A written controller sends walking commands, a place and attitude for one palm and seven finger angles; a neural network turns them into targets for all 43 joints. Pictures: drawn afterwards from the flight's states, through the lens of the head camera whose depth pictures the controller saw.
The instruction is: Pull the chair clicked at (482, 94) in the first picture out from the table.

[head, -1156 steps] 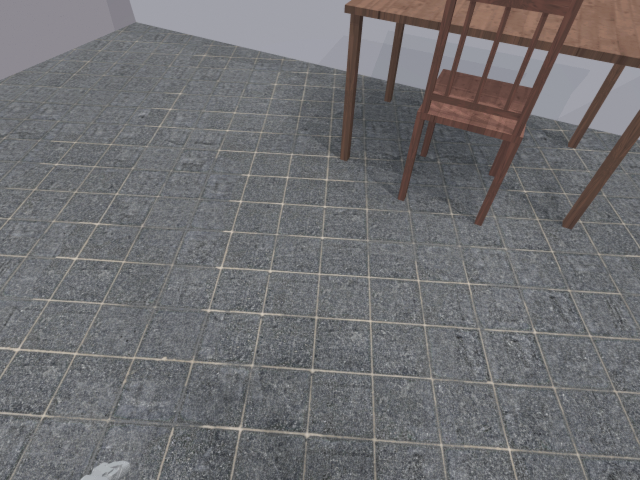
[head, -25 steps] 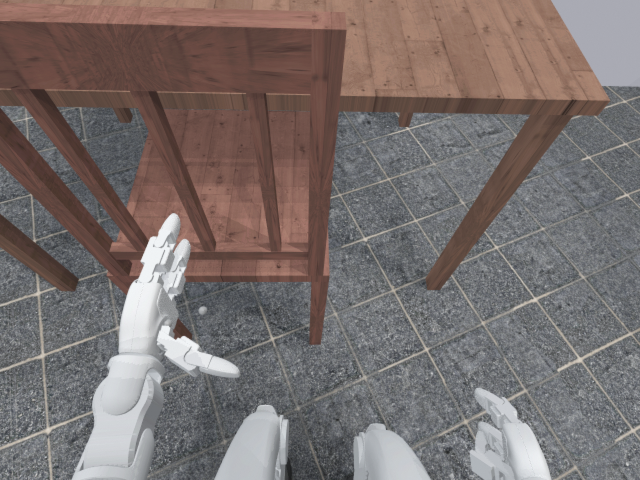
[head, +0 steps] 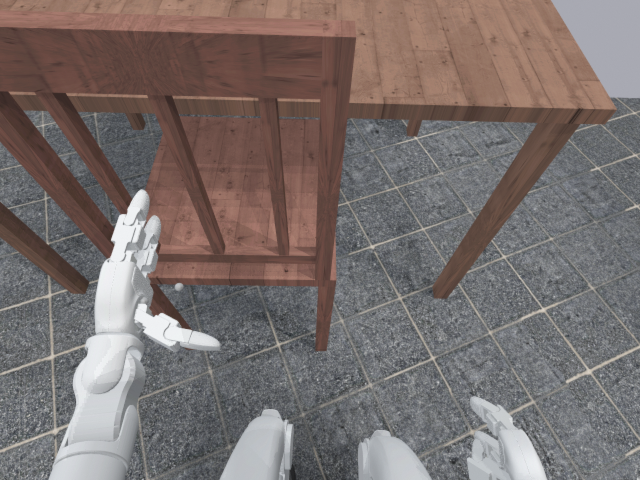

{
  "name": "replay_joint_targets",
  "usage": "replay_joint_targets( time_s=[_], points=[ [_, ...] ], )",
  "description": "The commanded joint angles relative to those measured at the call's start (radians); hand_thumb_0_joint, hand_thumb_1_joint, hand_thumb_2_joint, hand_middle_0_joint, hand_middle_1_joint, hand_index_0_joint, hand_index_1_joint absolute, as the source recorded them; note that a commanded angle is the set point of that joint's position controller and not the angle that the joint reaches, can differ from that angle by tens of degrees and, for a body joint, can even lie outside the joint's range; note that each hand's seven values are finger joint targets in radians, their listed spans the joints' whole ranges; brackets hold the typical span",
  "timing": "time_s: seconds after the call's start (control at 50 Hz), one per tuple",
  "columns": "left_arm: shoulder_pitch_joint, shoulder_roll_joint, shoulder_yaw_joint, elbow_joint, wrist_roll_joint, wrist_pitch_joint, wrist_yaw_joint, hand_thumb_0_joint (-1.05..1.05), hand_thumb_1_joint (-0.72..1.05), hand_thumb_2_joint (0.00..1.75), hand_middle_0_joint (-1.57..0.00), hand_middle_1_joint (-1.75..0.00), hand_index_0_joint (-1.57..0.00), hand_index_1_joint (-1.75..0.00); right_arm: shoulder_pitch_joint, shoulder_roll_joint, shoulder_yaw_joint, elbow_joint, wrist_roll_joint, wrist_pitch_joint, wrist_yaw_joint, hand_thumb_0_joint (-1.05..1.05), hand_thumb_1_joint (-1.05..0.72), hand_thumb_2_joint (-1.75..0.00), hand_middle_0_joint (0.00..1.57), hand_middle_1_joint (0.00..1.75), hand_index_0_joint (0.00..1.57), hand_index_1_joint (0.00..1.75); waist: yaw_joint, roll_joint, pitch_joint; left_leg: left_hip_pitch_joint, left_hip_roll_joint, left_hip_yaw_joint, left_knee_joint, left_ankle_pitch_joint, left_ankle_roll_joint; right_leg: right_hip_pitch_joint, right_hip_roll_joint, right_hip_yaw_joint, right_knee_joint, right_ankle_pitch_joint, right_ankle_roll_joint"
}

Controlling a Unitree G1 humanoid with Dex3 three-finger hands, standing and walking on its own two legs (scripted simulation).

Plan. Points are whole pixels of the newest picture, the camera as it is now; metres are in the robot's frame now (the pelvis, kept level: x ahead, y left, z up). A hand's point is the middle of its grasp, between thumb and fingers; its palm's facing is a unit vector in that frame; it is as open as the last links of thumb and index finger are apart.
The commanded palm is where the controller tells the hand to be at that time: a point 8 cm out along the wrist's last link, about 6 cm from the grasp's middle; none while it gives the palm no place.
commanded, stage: aim the fingers beside a spindle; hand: left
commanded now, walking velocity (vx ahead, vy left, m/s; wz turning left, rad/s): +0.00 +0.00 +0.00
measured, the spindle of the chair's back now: (196, 189) +0.46 +0.19 +0.05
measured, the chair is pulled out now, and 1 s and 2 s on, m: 0.00 0.00 0.00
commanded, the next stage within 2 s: push the fingers through the gap in 0.78 s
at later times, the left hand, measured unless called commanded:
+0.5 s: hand (217, 318) +0.30 +0.14 +0.01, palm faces -0.05 -1.00 +0.01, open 16.9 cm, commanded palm +0.30 +0.21 +0.03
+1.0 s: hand (190, 287) +0.33 +0.18 +0.03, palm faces +0.07 -1.00 -0.07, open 16.9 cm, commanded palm +0.31 +0.22 +0.03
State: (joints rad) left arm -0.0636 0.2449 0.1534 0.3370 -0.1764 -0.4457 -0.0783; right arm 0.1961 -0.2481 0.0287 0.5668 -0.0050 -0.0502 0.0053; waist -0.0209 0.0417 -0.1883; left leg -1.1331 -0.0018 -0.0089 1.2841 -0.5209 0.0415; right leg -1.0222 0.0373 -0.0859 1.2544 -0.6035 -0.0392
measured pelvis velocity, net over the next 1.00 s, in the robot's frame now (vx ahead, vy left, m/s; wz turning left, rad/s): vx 0.00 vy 0.00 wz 0.00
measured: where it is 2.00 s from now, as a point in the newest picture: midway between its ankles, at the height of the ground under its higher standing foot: outside the picture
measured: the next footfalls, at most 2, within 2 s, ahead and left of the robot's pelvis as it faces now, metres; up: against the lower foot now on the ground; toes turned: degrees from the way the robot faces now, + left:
none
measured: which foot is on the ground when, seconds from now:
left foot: down 0.00-1.00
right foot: down 0.00-1.00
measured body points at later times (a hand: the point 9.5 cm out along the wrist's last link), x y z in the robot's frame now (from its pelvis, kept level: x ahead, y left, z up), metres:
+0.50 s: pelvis +0.00 +0.00 +0.00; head +0.11 +0.01 +0.44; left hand +0.30 +0.20 +0.01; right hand +0.16 -0.24 -0.10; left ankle +0.04 +0.09 -0.62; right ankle +0.00 -0.10 -0.62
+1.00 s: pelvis +0.00 +0.00 +0.00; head +0.10 +0.01 +0.44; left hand +0.32 +0.23 +0.04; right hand +0.17 -0.24 -0.10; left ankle +0.05 +0.09 -0.62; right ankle +0.00 -0.10 -0.62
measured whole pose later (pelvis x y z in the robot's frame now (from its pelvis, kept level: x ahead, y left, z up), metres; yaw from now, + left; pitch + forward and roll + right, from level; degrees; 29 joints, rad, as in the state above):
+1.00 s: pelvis +0.00 +0.00 +0.00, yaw +0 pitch +21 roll -3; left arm -0.07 0.23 0.14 0.34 -0.16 -0.46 -0.07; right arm 0.19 -0.25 0.03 0.58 -0.01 -0.07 -0.01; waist -0.03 0.03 -0.19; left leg -1.14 0.00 -0.02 1.29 -0.52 0.04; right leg -1.03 0.04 -0.09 1.26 -0.61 -0.04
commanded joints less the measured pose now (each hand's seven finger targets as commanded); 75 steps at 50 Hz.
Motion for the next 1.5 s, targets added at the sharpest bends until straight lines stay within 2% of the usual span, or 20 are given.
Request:
replay_joint_targets(
  time_s=[0.0,0.08,0.16,0.26,0.34,0.42,0.46,0.54,0.6,0.7,0.78,0.86,0.88,0.92,0.98,1.08,1.16,1.22,1.38,1.48],
  points=[
    [-0.071,-0.065,-0.159,-0.102,-0.032,0.045,-0.128,0.0,-0.5,0.3,-0.06,-0.08,-0.06,-0.08,0.002,-0.155,-0.064,-0.16,0.033,-0.048,-0.018,0.0,-0.9,-0.9,0.2,0.3,0.2,0.3,-0.049,-0.032,-0.25,0.296,0.009,-0.065,-0.178,0.155,-0.006,0.088,-0.017,0.059,-0.233,0.197,0.003],
    [-0.229,0.105,-0.044,-0.483,-0.039,-0.05,-0.056,0.0,-0.5,0.3,-0.06,-0.08,-0.06,-0.08,0.011,-0.149,-0.075,-0.164,0.009,-0.077,-0.039,0.0,-0.9,-0.9,0.2,0.3,0.2,0.3,-0.011,0.089,-0.485,0.502,0.017,-0.089,-0.164,0.349,-0.016,0.107,-0.018,0.059,-0.186,0.312,-0.001],
    [-0.15,0.218,0.116,-0.465,0.017,-0.117,0.1,0.0,-0.5,0.3,-0.06,-0.08,-0.06,-0.08,0.02,-0.124,-0.064,-0.113,-0.016,-0.073,-0.031,0.0,-0.9,-0.9,0.2,0.3,0.2,0.3,0.011,0.076,-0.42,0.472,0.021,-0.09,-0.161,0.426,-0.032,0.089,-0.008,0.045,-0.146,0.348,-0.005],
    [-0.036,0.035,0.001,0.004,0.043,-0.013,0.043,0.0,-0.5,0.3,-0.06,-0.08,-0.06,-0.08,-0.007,-0.132,-0.055,-0.104,-0.003,-0.028,-0.006,0.0,-0.9,-0.9,0.2,0.3,0.2,0.3,-0.038,-0.076,-0.174,0.209,0.003,-0.052,-0.151,0.157,-0.013,0.059,-0.006,0.055,-0.196,0.204,0.004],
    [-0.062,-0.039,-0.119,-0.084,-0.026,0.052,-0.105,0.0,-0.5,0.3,-0.06,-0.08,-0.06,-0.08,-0.002,-0.151,-0.062,-0.165,0.028,-0.031,-0.013,0.0,-0.9,-0.9,0.2,0.3,0.2,0.3,-0.036,-0.044,-0.283,0.278,0.001,-0.045,-0.17,0.19,-0.005,0.139,-0.016,0.072,-0.231,0.256,0.005],
    [-0.167,0.097,-0.037,-0.466,-0.051,-0.046,-0.073,0.0,-0.5,0.3,-0.06,-0.08,-0.06,-0.08,0.012,-0.142,-0.073,-0.17,0.014,-0.064,-0.034,0.0,-0.9,-0.9,0.2,0.3,0.2,0.3,-0.006,0.082,-0.477,0.493,0.016,-0.074,-0.168,0.384,-0.016,0.157,-0.016,0.062,-0.192,0.369,-0.001],
    [-0.142,0.189,0.055,-0.54,-0.036,-0.094,0.009,0.0,-0.5,0.3,-0.06,-0.08,-0.06,-0.08,0.025,-0.139,-0.068,-0.143,-0.003,-0.077,-0.038,0.0,-0.9,-0.9,0.2,0.3,0.2,0.3,0.005,0.087,-0.473,0.511,0.02,-0.077,-0.163,0.443,-0.021,0.144,-0.009,0.058,-0.178,0.393,-0.002],
    [-0.117,0.128,0.066,-0.271,0.022,-0.103,0.086,0.0,-0.5,0.3,-0.06,-0.08,-0.06,-0.08,0.0,-0.12,-0.057,-0.09,-0.012,-0.061,-0.022,0.0,-0.9,-0.9,0.2,0.3,0.2,0.3,-0.037,-0.019,-0.251,0.306,0.013,-0.066,-0.138,0.277,-0.015,0.071,-0.006,0.05,-0.169,0.287,0.005],
    [-0.064,0.065,0.025,-0.014,0.027,-0.037,0.024,0.0,-0.5,0.3,-0.06,-0.08,-0.06,-0.08,-0.011,-0.137,-0.056,-0.093,-0.002,-0.038,-0.011,0.0,-0.9,-0.9,0.2,0.3,0.2,0.3,-0.045,-0.082,-0.157,0.176,0.001,-0.044,-0.134,0.127,-0.011,0.051,-0.009,0.068,-0.202,0.175,0.008],
    [-0.069,0.021,-0.071,-0.215,-0.05,0.017,-0.128,0.0,-0.5,0.3,-0.06,-0.08,-0.06,-0.08,-0.004,-0.15,-0.068,-0.17,0.024,-0.047,-0.02,0.0,-0.9,-0.9,0.2,0.3,0.2,0.3,-0.012,0.029,-0.391,0.341,0.003,-0.043,-0.159,0.27,-0.009,0.181,-0.02,0.079,-0.209,0.33,0.002],
    [-0.101,0.136,0.0,-0.554,-0.06,-0.064,-0.052,0.0,-0.5,0.3,-0.06,-0.08,-0.06,-0.08,0.019,-0.138,-0.072,-0.161,0.006,-0.08,-0.035,0.0,-0.9,-0.9,0.2,0.3,0.2,0.3,0.004,0.096,-0.515,0.535,0.017,-0.075,-0.165,0.459,-0.017,0.179,-0.014,0.064,-0.191,0.424,0.001],
    [-0.12,0.157,0.08,-0.311,0.004,-0.087,0.057,0.0,-0.5,0.3,-0.06,-0.08,-0.06,-0.08,0.006,-0.127,-0.057,-0.094,-0.009,-0.069,-0.031,0.0,-0.9,-0.9,0.2,0.3,0.2,0.3,-0.036,-0.011,-0.254,0.307,0.015,-0.068,-0.138,0.289,-0.011,0.074,-0.003,0.051,-0.174,0.292,0.005],
    [-0.137,0.113,0.055,-0.196,0.018,-0.077,0.061,0.0,-0.5,0.3,-0.06,-0.08,-0.06,-0.08,-0.003,-0.123,-0.054,-0.082,-0.008,-0.061,-0.026,0.0,-0.9,-0.9,0.2,0.3,0.2,0.3,-0.057,-0.046,-0.183,0.243,0.011,-0.062,-0.129,0.208,-0.011,0.038,-0.003,0.051,-0.181,0.229,0.008],
    [-0.155,0.087,0.039,-0.066,0.023,-0.05,0.036,0.0,-0.5,0.3,-0.06,-0.08,-0.06,-0.08,-0.014,-0.135,-0.053,-0.084,-0.004,-0.052,-0.02,0.0,-0.9,-0.9,0.2,0.3,0.2,0.3,-0.058,-0.061,-0.141,0.168,0.003,-0.05,-0.123,0.097,-0.011,0.021,-0.008,0.068,-0.203,0.126,0.008],
    [-0.215,0.078,0.003,-0.067,0.0,-0.001,-0.042,0.0,-0.5,0.3,-0.06,-0.08,-0.06,-0.08,-0.007,-0.154,-0.056,-0.118,0.011,-0.049,-0.025,0.0,-0.9,-0.9,0.2,0.3,0.2,0.3,-0.044,-0.005,-0.258,0.234,0.0,-0.039,-0.145,0.118,-0.007,0.09,-0.013,0.089,-0.228,0.154,0.004],
    [-0.303,0.144,0.017,-0.333,-0.046,0.002,-0.084,0.0,-0.5,0.3,-0.06,-0.08,-0.06,-0.08,0.025,-0.155,-0.065,-0.135,0.014,-0.068,-0.044,0.0,-0.9,-0.9,0.2,0.3,0.2,0.3,-0.023,0.098,-0.511,0.514,0.018,-0.075,-0.17,0.398,-0.018,0.159,-0.011,0.064,-0.205,0.381,0.0],
    [-0.285,0.168,0.091,-0.167,-0.031,-0.02,-0.018,0.0,-0.5,0.3,-0.06,-0.08,-0.06,-0.08,0.038,-0.148,-0.057,-0.077,-0.001,-0.067,-0.042,0.0,-0.9,-0.9,0.2,0.3,0.2,0.3,-0.043,-0.016,-0.344,0.376,0.02,-0.074,-0.146,0.359,-0.015,0.106,-0.002,0.05,-0.19,0.357,0.007],
    [-0.264,0.113,0.079,0.01,-0.008,-0.015,-0.004,0.0,-0.5,0.3,-0.06,-0.08,-0.06,-0.08,0.033,-0.146,-0.056,-0.071,-0.003,-0.051,-0.024,0.0,-0.9,-0.9,0.2,0.3,0.2,0.3,-0.047,-0.064,-0.238,0.248,0.01,-0.056,-0.145,0.242,-0.015,0.08,-0.004,0.05,-0.188,0.284,0.009],
    [-0.396,0.177,0.083,-0.164,-0.024,-0.036,-0.06,0.0,-0.5,0.3,-0.06,-0.08,-0.06,-0.08,0.057,-0.158,-0.069,-0.106,0.0,-0.038,-0.02,0.0,-0.9,-0.9,0.2,0.3,0.2,0.3,-0.031,0.069,-0.463,0.443,0.017,-0.06,-0.155,0.393,-0.021,0.141,-0.004,0.066,-0.188,0.395,0.001],
    [-0.495,0.143,0.058,-0.091,-0.009,-0.069,-0.024,0.0,-0.5,0.3,-0.06,-0.08,-0.06,-0.08,0.067,-0.159,-0.067,-0.048,-0.006,-0.049,-0.028,0.0,-0.9,-0.9,0.2,0.3,0.2,0.3,-0.073,0.046,-0.378,0.436,0.028,-0.094,-0.15,0.346,-0.029,0.021,-0.001,0.042,-0.175,0.307,0.004]
  ],
)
